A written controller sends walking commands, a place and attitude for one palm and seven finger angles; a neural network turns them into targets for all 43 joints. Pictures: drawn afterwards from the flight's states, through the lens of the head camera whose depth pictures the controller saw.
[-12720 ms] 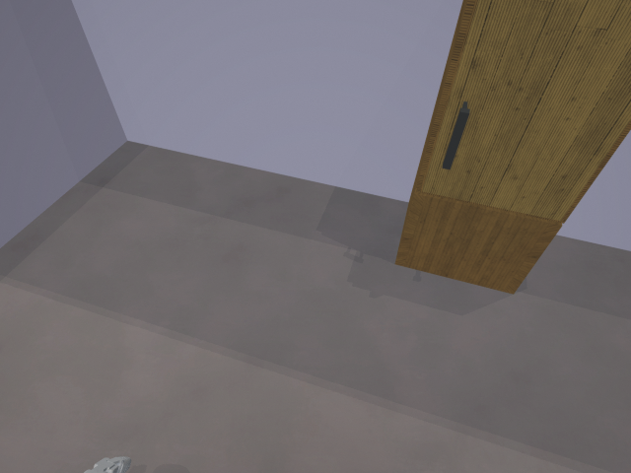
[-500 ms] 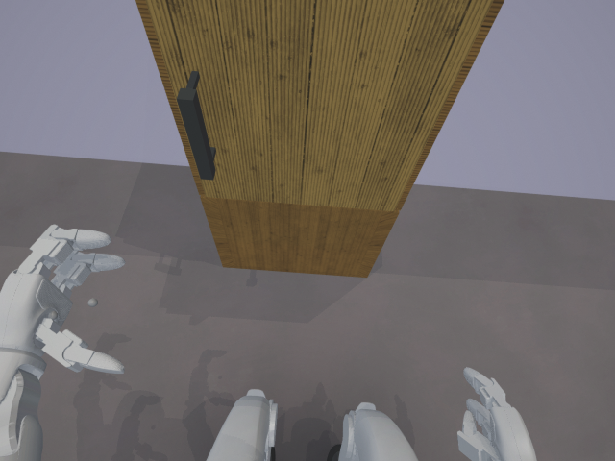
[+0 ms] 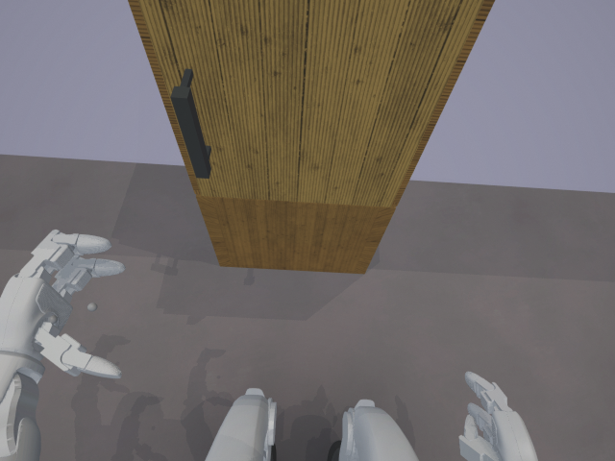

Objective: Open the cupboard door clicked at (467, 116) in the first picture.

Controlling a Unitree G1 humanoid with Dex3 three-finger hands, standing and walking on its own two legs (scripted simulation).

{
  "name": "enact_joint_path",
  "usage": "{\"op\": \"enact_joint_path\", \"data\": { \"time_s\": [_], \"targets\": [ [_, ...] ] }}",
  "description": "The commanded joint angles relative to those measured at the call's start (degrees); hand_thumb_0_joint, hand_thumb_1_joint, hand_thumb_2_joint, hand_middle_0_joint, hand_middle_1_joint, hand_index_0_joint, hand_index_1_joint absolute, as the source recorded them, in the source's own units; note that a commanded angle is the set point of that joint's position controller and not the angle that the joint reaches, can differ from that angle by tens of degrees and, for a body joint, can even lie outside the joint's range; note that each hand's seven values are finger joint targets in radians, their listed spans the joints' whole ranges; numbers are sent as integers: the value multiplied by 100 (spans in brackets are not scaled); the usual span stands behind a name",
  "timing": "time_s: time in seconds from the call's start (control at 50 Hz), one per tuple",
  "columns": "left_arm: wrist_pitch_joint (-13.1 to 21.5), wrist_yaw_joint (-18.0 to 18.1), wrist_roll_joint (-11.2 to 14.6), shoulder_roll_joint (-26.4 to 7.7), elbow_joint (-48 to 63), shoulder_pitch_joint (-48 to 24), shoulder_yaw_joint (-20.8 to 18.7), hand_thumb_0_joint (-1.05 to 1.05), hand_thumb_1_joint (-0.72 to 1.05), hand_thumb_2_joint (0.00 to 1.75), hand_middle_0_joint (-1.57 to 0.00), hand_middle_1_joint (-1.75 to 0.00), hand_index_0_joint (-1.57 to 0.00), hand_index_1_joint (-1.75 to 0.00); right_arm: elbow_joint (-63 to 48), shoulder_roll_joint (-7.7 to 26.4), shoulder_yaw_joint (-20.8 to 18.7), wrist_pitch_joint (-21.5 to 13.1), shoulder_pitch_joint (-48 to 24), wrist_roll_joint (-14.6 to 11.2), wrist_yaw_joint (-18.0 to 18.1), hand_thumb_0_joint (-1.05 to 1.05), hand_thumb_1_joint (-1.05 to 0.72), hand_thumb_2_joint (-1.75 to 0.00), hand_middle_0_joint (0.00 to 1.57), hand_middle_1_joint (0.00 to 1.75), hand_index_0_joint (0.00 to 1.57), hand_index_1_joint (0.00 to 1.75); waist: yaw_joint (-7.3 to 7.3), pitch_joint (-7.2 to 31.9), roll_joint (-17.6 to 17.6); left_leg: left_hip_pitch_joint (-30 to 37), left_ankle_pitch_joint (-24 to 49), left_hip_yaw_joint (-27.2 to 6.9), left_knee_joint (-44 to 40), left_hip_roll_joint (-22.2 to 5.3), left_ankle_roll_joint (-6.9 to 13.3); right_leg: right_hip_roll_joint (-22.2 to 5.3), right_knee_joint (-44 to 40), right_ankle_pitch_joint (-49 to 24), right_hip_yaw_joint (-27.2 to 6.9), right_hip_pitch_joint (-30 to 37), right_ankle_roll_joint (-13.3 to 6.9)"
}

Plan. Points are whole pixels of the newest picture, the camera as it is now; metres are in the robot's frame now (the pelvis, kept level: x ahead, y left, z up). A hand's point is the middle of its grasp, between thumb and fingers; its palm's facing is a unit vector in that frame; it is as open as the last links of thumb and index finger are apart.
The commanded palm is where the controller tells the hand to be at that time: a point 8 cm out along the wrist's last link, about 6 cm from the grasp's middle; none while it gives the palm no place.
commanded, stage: raise the hand with hooked fingers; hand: left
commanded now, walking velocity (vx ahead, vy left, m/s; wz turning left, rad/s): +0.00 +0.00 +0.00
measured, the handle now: (196, 128) +0.60 +0.22 +0.00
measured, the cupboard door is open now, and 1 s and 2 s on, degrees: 0 0 0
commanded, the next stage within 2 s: move the hooked fingers beside the handle in 0.02 s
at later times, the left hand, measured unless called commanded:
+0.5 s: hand (112, 254) +0.35 +0.27 +0.02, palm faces +0.01 -1.00 -0.04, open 13.9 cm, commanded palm +0.33 +0.32 +0.03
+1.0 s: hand (134, 207) +0.43 +0.27 +0.01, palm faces +0.04 -1.00 -0.04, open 13.9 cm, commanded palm +0.41 +0.31 +0.02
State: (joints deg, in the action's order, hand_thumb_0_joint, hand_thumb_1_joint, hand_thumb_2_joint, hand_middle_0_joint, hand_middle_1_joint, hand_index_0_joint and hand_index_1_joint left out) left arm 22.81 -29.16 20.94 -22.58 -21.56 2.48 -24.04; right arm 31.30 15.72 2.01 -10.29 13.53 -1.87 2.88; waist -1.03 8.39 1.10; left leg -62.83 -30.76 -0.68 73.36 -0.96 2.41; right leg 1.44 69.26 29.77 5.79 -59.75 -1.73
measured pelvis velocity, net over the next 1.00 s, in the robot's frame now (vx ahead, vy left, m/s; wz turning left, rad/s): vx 0.00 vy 0.00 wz -0.03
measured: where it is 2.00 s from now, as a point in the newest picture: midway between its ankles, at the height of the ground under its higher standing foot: outside the picture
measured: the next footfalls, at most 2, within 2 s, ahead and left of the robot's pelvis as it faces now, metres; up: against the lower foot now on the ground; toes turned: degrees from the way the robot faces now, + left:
none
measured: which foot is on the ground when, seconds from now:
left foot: down 0.00-1.00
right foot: down 0.00-1.00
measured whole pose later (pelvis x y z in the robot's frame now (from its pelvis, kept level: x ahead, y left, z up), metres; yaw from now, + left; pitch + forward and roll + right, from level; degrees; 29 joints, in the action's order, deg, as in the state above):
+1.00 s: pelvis +0.00 +0.00 -0.02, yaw -1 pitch +26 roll -4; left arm 23.7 -25.7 11.5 -30.7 -51.4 -31.5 -28.8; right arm 34.8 16.8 2.5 -4.2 15.4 -0.5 2.2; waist -5.5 8.1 0.9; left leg -71.2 -31.5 -0.2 77.0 -1.6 2.7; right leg 2.0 72.7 30.1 5.3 -68.4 -1.6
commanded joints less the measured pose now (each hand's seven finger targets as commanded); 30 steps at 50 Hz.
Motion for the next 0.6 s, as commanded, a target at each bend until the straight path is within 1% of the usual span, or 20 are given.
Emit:
{"op": "enact_joint_path", "data": {
  "time_s": [0.0,0.06,0.1,0.14,0.16,0.18,0.22,0.26,0.28,0.32,0.38,0.4,0.44,0.46,0.48,0.5,0.52,0.54,0.56,0.58],
  "targets": [
    [356,34,261,-1320,908,-725,-663,0,-50,30,-30,-120,-30,-120,-734,949,-433,-281,73,-36,115,0,-90,-90,20,30,20,30,20,1653,317,1294,1131,-338,-1212,56,-103,66,-954,-527,-346,880,0],
    [417,50,267,-1303,1037,-877,-618,0,-50,30,-30,-120,-30,-120,-752,943,-422,-314,66,-13,126,0,-90,-90,20,30,20,30,33,1728,545,1411,1218,-367,-1212,64,-127,70,-873,-595,-304,814,-41],
    [422,21,200,-1299,1087,-744,-559,0,-50,30,-30,-120,-30,-120,-759,952,-431,-312,72,-14,106,0,-90,-90,20,30,20,30,70,1903,605,1631,1412,-397,-1260,45,-165,64,-850,-727,-273,842,-40],
    [422,37,109,-1176,1161,-1172,-319,0,-50,30,-30,-120,-30,-120,-708,980,-442,-321,104,-12,121,0,-90,-90,20,30,20,30,-56,1941,610,1784,1543,-461,-1224,16,-184,58,-785,-811,-224,602,-23],
    [409,23,93,-1043,1172,-1419,-138,0,-50,30,-30,-120,-30,-120,-684,975,-429,-343,124,-2,131,0,-90,-90,20,30,20,30,-140,1873,735,1811,1583,-487,-1177,10,-200,74,-739,-811,-214,438,-41],
    [385,55,38,-1150,1081,-1632,-179,0,-50,30,-30,-120,-30,-120,-611,1006,-432,-337,158,0,139,0,-90,-90,20,30,20,30,-155,1871,701,1836,1437,-532,-1207,-9,-226,64,-746,-714,-199,336,-30],
    [334,108,-44,-1045,844,-2035,-4,0,-50,30,-30,-120,-30,-120,-534,1029,-424,-338,164,1,167,0,-90,-90,20,30,20,30,-241,1724,654,1769,1057,-611,-1247,-11,-244,46,-726,-505,-170,112,-27],
    [299,178,-81,-1371,559,-2345,-281,0,-50,30,-30,-120,-30,-120,-477,1075,-414,-314,207,13,222,0,-90,-90,20,30,20,30,-223,1709,438,1562,921,-601,-1194,-2,-211,57,-711,-446,-196,149,-45],
    [289,197,-127,-1481,535,-2397,-376,0,-50,30,-30,-120,-30,-120,-483,1074,-417,-293,188,14,222,0,-90,-90,20,30,20,30,-140,1873,565,1642,993,-570,-1202,4,-223,35,-712,-464,-214,200,-47],
    [256,248,-167,-1457,553,-2401,-350,0,-50,30,-30,-120,-30,-120,-540,1045,-412,-257,182,18,201,0,-90,-90,20,30,20,30,-40,2144,742,1883,1346,-571,-1239,7,-277,12,-689,-638,-197,307,-59],
    [204,342,-233,-1753,500,-2410,-597,0,-50,30,-30,-120,-30,-120,-557,1039,-409,-155,247,35,157,0,-90,-90,20,30,20,30,61,2496,818,2093,1922,-543,-1198,-24,-319,27,-659,-941,-199,487,-63],
    [177,368,-226,-1672,439,-2348,-564,0,-50,30,-30,-120,-30,-120,-566,1012,-409,-118,244,39,128,0,-90,-90,20,30,20,30,59,2500,800,2086,2015,-525,-1185,-19,-318,25,-672,-1012,-201,527,-47],
    [146,415,-227,-1811,227,-2285,-739,0,-50,30,-30,-120,-30,-120,-557,1000,-399,-35,256,42,98,0,-90,-90,20,30,20,30,81,2459,652,1827,2014,-430,-1117,-12,-253,26,-681,-1138,-251,728,-29],
    [147,415,-199,-1821,18,-2304,-774,0,-50,30,-30,-120,-30,-120,-546,1000,-386,0,296,41,92,0,-90,-90,20,30,20,30,35,2417,450,1679,2058,-431,-1066,-10,-219,63,-648,-1220,-244,790,-35],
    [149,416,-239,-1826,-93,-2351,-782,0,-50,30,-30,-120,-30,-120,-533,997,-388,45,303,30,80,0,-90,-90,20,30,20,30,13,2356,472,1580,1966,-377,-1054,-16,-196,58,-664,-1211,-277,764,-9],
    [141,390,-259,-1649,-182,-2597,-577,0,-50,30,-30,-120,-30,-120,-501,991,-381,64,315,19,73,0,-90,-90,20,30,20,30,-99,2224,524,1521,1886,-367,-1040,-19,-178,51,-668,-1183,-268,661,-2],
    [149,378,-260,-1699,-310,-2781,-614,0,-50,30,-30,-120,-30,-120,-462,1018,-387,79,343,27,68,0,-90,-90,20,30,20,30,-123,2168,447,1420,1748,-380,-1028,-22,-168,50,-674,-1093,-272,633,3],
    [162,342,-295,-1711,-472,-2856,-594,0,-50,30,-30,-120,-30,-120,-436,1040,-396,92,383,18,67,0,-90,-90,20,30,20,30,-155,2081,523,1404,1659,-375,-1031,-31,-167,57,-685,-1011,-272,531,-4],
    [194,290,-271,-1616,-571,-3111,-481,0,-50,30,-30,-120,-30,-120,-405,1050,-386,94,409,14,77,0,-90,-90,20,30,20,30,-254,2031,455,1352,1623,-379,-966,-28,-137,78,-676,-994,-282,441,-11],
    [248,267,-330,-1856,-599,-3347,-605,0,-50,30,-30,-120,-30,-120,-338,1105,-408,108,474,23,88,0,-90,-90,20,30,20,30,-252,2130,510,1419,1621,-394,-957,-55,-149,74,-663,-966,-290,376,-10]
  ]
}}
